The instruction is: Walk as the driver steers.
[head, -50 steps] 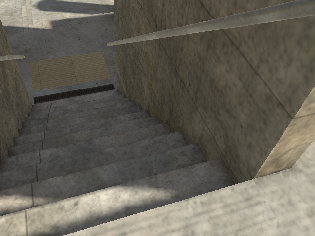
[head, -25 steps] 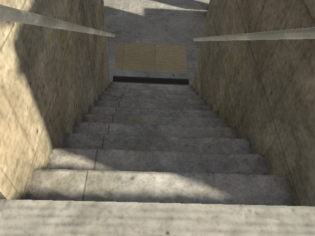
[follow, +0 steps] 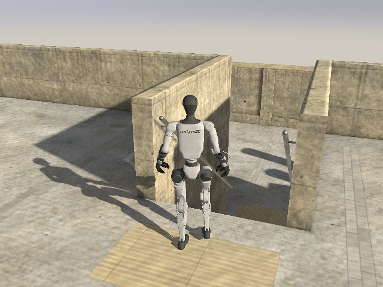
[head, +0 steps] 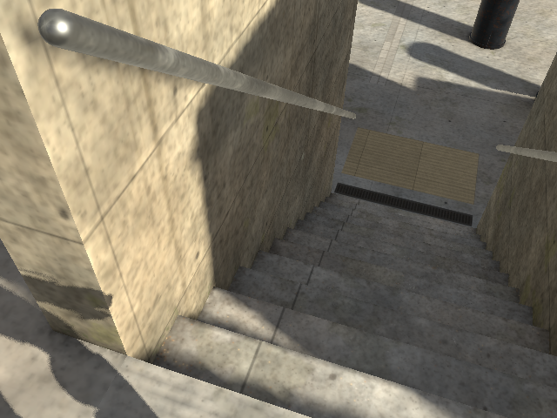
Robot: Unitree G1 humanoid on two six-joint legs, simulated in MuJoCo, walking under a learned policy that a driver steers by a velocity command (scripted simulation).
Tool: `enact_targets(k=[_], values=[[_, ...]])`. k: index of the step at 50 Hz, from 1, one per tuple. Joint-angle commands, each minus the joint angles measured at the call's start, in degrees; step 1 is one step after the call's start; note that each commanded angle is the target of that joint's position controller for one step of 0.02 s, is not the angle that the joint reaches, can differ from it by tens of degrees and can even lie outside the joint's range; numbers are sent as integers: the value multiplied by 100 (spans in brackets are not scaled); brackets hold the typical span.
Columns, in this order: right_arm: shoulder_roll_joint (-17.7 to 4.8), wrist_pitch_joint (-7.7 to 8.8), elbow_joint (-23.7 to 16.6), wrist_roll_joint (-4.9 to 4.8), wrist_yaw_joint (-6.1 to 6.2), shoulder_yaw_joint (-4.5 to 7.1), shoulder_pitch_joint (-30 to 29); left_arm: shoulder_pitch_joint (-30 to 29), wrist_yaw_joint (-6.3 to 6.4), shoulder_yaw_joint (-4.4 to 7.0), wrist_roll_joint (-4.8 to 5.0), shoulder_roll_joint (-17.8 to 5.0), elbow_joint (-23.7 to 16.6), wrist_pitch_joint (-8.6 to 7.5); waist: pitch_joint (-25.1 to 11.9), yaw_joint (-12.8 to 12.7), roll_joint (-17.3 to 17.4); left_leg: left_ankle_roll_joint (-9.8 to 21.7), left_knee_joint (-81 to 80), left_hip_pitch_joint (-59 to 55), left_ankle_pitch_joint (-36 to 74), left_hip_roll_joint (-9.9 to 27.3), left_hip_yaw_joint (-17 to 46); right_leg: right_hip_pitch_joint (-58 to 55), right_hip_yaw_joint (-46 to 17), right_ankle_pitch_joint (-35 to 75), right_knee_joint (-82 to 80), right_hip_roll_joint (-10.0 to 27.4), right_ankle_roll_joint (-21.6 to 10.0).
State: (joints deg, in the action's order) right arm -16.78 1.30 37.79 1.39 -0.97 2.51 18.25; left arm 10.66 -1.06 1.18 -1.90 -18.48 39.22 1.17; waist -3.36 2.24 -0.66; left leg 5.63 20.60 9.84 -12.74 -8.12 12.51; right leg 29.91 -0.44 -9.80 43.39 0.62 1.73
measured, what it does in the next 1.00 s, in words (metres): goes down, turning right: right foot, then left foot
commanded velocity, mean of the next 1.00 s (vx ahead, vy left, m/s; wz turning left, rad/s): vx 0.93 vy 0.00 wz -0.50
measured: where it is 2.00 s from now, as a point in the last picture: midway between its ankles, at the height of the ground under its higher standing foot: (401, 336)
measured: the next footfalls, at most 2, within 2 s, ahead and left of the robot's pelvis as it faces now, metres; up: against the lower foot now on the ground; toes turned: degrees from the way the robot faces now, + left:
right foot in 0.20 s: +0.17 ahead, -0.18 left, +0.00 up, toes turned -11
left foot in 0.58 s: +0.48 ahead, -0.13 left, +0.00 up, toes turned -31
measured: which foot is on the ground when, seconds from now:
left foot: down 0.00-0.22, up 0.24-0.56, down 0.58-0.92, up 0.94-1.00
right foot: up 0.00-0.18, down 0.20-0.58, up 0.60-0.92, down 0.94-1.00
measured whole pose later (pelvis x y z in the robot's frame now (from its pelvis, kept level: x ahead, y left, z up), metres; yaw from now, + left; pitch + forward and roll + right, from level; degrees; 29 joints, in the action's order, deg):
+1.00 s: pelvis +0.58 -0.38 -0.19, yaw -34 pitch -1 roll +1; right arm -17.3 2.2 50.8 0.3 2.0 3.2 30.2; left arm 10.6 -1.6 2.0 -2.8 -15.7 41.9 -2.5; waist -0.9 2.2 -1.4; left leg 3.3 96.3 24.2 -34.0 -2.3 6.4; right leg 14.8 0.7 -13.8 38.0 0.0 -3.3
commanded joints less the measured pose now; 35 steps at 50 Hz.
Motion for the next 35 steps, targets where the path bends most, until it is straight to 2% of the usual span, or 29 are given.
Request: enact_targets(k=[1,3,5,8,9,10,11,12,13,14,15,16,17,18,20,21,23,24,25,26,27,28,29,30,31,32,33,34,35], values=[[-1039,173,-245,38,64,261,156,-1062,-96,48,57,-439,-795,-174,550,371,628,740,-1075,-294,-1986,2056,1327,857,-139,-110,-121,165,-225],[-996,220,-183,30,118,216,190,-1142,-177,39,52,-437,-914,-172,749,375,502,676,-1180,-456,-1854,2238,1098,985,-301,-216,-299,135,-399],[-1153,298,-101,90,137,267,209,-1133,-248,85,44,-545,-1009,-194,752,383,522,583,-1222,-531,-1719,2290,692,785,-99,-394,-487,136,-541],[-1129,298,-9,99,113,268,100,-777,-296,121,85,-572,-1030,-186,578,220,595,384,-791,-367,-604,2084,-141,-231,445,-662,-924,-64,-754],[-1047,291,-56,46,110,225,-41,-286,-254,152,7,-555,-893,-182,369,-98,445,255,-19,-110,994,1919,-536,-1058,693,-608,-1142,-379,-853],[-939,254,-1,72,132,157,13,763,-203,267,-10,-744,-545,-234,-227,-566,70,116,1553,476,2218,1604,-1133,-2531,519,-967,-1122,-538,-946],[-734,254,-240,170,184,61,-292,2173,-97,440,-4,-1198,-275,-272,-927,-1256,-799,-143,3950,1860,1809,1232,-1612,-4078,-1127,-2457,-1375,418,-1245],[-261,348,-671,155,134,-67,-619,1869,-51,415,30,-1437,-457,-304,-673,-944,-1714,-420,5317,4229,-1330,343,-1346,-4788,-4234,-3411,-2518,1492,-1696],[-683,434,-792,289,119,-16,-1109,1698,12,409,151,-1258,-556,-279,-348,-1054,-836,-477,5732,5027,-934,582,-716,-4746,-4713,-2493,-2745,1587,-1871],[-768,499,-809,269,105,2,-1179,1709,68,448,150,-1247,-470,-265,-244,-910,-363,-508,5903,4998,-651,859,-658,-4561,-3893,-1270,-2394,1479,-1878],[-698,497,-697,293,104,-50,-951,1643,94,444,160,-1153,-457,-278,-127,-645,71,-557,5621,4597,-439,1070,-670,-3910,-3375,-752,-2320,1252,-1798],[-600,461,-686,327,97,-95,-945,1415,118,390,125,-975,-512,-272,132,-454,175,-618,5294,4298,-383,1186,-725,-3268,-2993,-588,-2373,989,-1731],[-544,317,-702,334,69,-125,-903,1286,123,337,137,-847,-493,-342,315,-282,-86,-703,5008,3954,-272,1228,-796,-2675,-2772,-441,-2472,728,-1695],[-617,208,-680,341,50,-111,-927,1159,110,308,137,-771,-485,-357,479,-169,-130,-747,4761,3775,-239,1182,-907,-2230,-2574,-70,-2499,551,-1668],[-654,63,-764,278,38,-150,-1220,1229,108,292,249,-751,-368,-349,592,-215,-293,-855,4048,3390,-23,1052,-1250,-1709,-2122,1034,-2650,135,-1701],[-666,70,-851,206,57,-175,-1456,1144,110,262,281,-719,-313,-342,813,-216,-237,-885,3017,2757,505,972,-1319,-1148,-1853,1424,-2773,-139,-1624],[-363,62,-762,224,-20,-273,-1343,1227,93,333,283,-916,-99,-307,474,-275,-522,-776,2848,1372,1082,528,-1703,-746,-1822,2823,-2750,-237,-1523],[-552,119,-448,203,-2,-158,-815,1221,79,336,207,-950,-68,-320,95,-241,-543,-619,3601,909,1804,482,-1650,-913,-1859,3711,-2347,-55,-1494],[-725,162,-378,177,27,-87,-645,1204,97,340,198,-898,-62,-310,82,-152,-303,-550,3593,983,1563,497,-1470,-1132,-1840,4063,-1949,-68,-1439],[-750,222,-328,190,55,-65,-344,910,124,351,211,-948,-144,-293,8,64,-141,-461,3422,510,1174,388,-1445,-1033,-1775,4813,-1435,-140,-1355],[-861,254,-53,207,131,37,711,99,116,374,256,-1041,-387,-301,-315,771,-91,-397,3327,-735,966,384,-1354,-539,-1746,5925,-298,-146,-1220],[-1115,241,243,251,189,200,2055,-642,152,421,337,-1140,-586,-298,-846,1658,60,-420,3215,-2142,922,426,-1318,97,-1986,5926,1365,-136,-1118],[-1231,291,426,194,249,314,2834,-1172,169,375,398,-763,-672,-337,-766,2274,844,-223,2192,-2800,1160,971,-1043,818,-1646,2706,3765,-794,-938],[-982,347,117,124,165,216,1812,-614,244,197,354,74,-873,-384,-344,1302,1622,-113,1983,-2314,2705,2419,478,1444,-1417,-1670,5083,-1207,-911],[-804,390,-248,67,110,139,734,562,338,185,271,17,-734,-320,-393,108,1178,232,1693,-1784,4257,3060,1690,1587,-1362,-1276,4868,-814,-887],[-703,445,-385,-10,106,150,386,719,403,232,76,-241,-480,-214,-135,-43,512,674,1225,-1037,3248,3286,2158,1632,-1127,-894,4889,-560,-747],[-616,544,-342,-23,111,131,375,360,388,273,-38,-352,-447,-70,530,-99,-126,779,1197,-315,2505,3190,1848,1882,-1080,-702,4609,-226,-672],[-596,587,-255,-23,106,102,136,18,297,306,-58,-447,-505,62,765,-242,-251,539,928,165,1684,2832,1146,1872,-970,-554,4085,-27,-606],[-802,678,-257,-1,100,104,152,-158,197,286,-109,-390,-688,142,1089,-186,361,590,1204,790,2207,2916,1263,1816,-997,-489,3563,26,-561]])
Velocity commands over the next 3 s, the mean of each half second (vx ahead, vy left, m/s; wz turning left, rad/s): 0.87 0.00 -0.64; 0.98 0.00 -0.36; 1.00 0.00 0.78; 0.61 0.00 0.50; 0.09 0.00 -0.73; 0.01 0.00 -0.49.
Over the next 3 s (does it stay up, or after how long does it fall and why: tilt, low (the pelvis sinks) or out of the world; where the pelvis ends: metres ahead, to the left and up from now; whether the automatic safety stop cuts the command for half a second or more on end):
stays up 1.29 -0.58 -0.79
